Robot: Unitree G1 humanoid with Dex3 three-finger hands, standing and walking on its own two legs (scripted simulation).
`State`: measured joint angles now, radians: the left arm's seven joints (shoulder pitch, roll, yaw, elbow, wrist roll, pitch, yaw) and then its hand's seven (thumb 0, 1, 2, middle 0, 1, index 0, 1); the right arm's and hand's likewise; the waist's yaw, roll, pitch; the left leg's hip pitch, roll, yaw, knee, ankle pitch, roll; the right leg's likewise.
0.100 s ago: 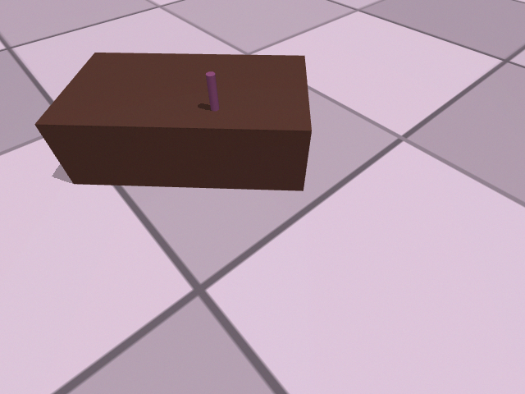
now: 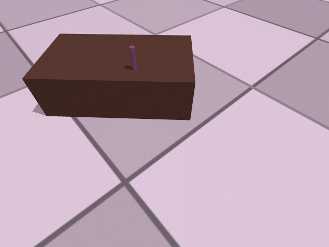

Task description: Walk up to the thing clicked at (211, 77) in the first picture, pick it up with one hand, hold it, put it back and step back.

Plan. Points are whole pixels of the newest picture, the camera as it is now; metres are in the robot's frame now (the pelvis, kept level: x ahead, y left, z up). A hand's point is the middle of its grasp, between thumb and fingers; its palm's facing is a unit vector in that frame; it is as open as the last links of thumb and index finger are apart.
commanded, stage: stand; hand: left
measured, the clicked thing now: (133, 58) +1.36 +0.21 -0.30
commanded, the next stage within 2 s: walk up in 1.02 s
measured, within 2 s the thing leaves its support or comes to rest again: neither
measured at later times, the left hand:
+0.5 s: hand out of the picture +0.08 +0.25 -0.15, palm faces -0.02 -0.94 -0.34, open 7.3 cm
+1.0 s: hand out of the picture +0.07 +0.26 -0.16, palm faces -0.02 -0.94 -0.34, open 7.3 cm
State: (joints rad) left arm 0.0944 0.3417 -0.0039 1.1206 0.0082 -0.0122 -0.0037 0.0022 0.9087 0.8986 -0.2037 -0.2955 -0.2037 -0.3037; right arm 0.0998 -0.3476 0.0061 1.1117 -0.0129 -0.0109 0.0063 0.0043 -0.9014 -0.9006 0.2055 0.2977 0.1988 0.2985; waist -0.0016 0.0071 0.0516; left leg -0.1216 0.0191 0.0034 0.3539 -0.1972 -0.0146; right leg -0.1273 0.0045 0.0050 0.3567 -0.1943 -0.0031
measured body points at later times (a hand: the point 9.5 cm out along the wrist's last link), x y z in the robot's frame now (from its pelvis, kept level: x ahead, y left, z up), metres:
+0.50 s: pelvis +0.00 +0.00 +0.00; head +0.01 +0.00 +0.45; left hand +0.08 +0.30 -0.13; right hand +0.08 -0.30 -0.13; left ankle +0.00 +0.13 -0.75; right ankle +0.00 -0.12 -0.75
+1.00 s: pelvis +0.00 +0.00 +0.00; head +0.01 +0.00 +0.45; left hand +0.07 +0.30 -0.13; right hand +0.08 -0.30 -0.13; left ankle +0.00 +0.13 -0.75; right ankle +0.00 -0.12 -0.75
